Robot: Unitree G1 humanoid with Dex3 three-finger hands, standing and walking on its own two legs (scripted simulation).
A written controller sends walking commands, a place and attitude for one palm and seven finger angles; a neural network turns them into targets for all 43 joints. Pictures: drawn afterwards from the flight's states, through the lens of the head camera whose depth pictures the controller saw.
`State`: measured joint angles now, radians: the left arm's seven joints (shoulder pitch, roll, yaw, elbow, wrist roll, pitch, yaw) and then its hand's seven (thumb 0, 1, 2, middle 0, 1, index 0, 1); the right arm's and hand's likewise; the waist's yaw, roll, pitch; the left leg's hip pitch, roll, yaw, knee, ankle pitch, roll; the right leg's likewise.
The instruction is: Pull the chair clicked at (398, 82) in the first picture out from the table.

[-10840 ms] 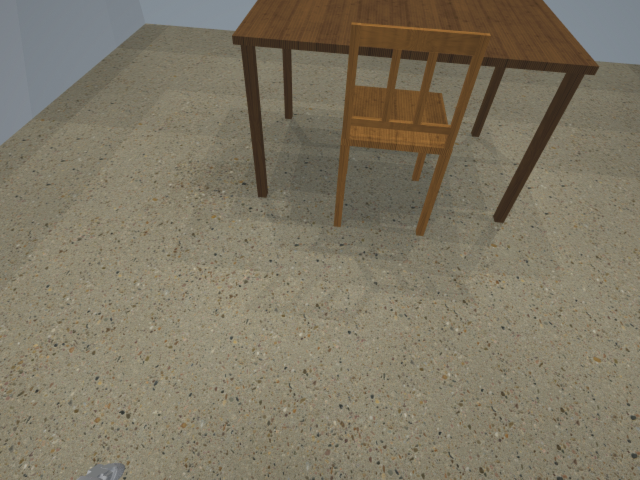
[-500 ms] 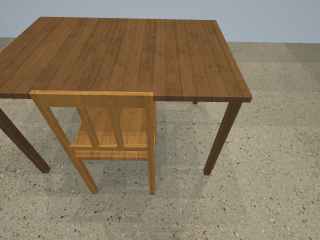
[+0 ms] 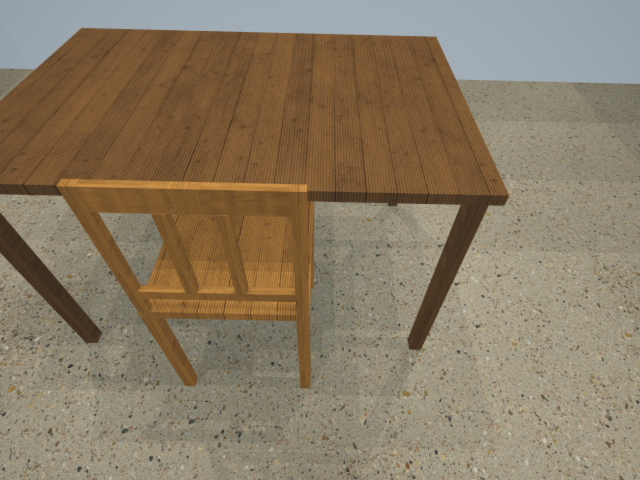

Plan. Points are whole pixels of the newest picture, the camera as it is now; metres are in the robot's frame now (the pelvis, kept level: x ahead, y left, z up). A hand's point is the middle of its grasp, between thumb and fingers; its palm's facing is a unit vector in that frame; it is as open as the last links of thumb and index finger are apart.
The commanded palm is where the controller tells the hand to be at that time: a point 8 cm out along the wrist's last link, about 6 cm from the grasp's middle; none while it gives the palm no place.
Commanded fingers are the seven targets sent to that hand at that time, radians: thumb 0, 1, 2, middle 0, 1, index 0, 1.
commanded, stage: look again from close up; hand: left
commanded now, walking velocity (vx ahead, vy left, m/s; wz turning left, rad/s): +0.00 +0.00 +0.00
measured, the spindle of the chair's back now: (178, 254) +0.52 +0.31 -0.11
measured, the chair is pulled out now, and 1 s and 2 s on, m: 0.00 0.00 0.00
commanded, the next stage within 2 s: shuffle to correct the standing spot in 0.08 s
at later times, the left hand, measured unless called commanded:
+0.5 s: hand out of the picture +0.01 +0.15 -0.18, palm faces +0.07 -0.99 -0.15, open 7.4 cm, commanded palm none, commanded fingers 0.00 0.90 0.90 -0.20 -0.30 -0.20 -0.30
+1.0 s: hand out of the picture +0.10 +0.19 -0.18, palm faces +0.05 -0.97 -0.25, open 7.3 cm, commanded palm none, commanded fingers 0.00 0.90 0.90 -0.20 -0.30 -0.20 -0.30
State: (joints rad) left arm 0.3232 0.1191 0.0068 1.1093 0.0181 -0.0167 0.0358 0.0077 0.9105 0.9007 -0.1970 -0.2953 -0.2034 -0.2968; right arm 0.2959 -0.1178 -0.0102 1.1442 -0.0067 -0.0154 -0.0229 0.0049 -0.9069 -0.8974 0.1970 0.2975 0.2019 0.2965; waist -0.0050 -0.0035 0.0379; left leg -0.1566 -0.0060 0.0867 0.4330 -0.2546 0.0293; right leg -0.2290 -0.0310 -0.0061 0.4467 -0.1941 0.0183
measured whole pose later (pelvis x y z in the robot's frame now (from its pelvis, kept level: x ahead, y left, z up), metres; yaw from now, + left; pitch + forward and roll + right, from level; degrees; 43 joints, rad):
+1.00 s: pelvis +0.07 +0.00 -0.01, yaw +1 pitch +2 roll +0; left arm 0.23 0.17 0.04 1.05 0.02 -0.01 0.06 0.01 0.92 0.90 -0.20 -0.30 -0.20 -0.30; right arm 0.26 -0.14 -0.04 1.09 0.00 0.00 -0.05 0.01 -0.92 -0.90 0.20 0.30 0.20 0.30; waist -0.01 0.01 0.06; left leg -0.16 0.01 0.07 0.52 -0.39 0.01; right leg -0.22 -0.03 -0.03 0.53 -0.35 0.02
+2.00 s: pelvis +0.05 +0.00 +0.00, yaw +1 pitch -1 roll +0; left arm 0.26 0.17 -0.01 1.11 0.01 -0.01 0.03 0.01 0.92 0.90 -0.20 -0.30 -0.21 -0.30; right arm 0.26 -0.14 0.01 1.16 -0.01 -0.03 -0.02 0.01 -0.92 -0.90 0.20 0.30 0.20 0.30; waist 0.00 -0.02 0.04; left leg -0.12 -0.02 0.05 0.44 -0.30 0.03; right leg -0.15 -0.05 -0.04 0.47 -0.29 0.02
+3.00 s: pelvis +0.07 +0.00 -0.01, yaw +2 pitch -1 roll +0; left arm 0.30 0.14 0.00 1.11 0.01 -0.02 0.04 0.01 0.91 0.90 -0.20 -0.30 -0.20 -0.30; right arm 0.30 -0.16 0.01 1.09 -0.01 -0.02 -0.04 0.02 -0.93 -0.90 0.20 0.30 0.20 0.30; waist 0.00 0.03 0.04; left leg -0.16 -0.02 0.03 0.57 -0.40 0.03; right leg -0.17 -0.05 -0.05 0.58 -0.39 0.02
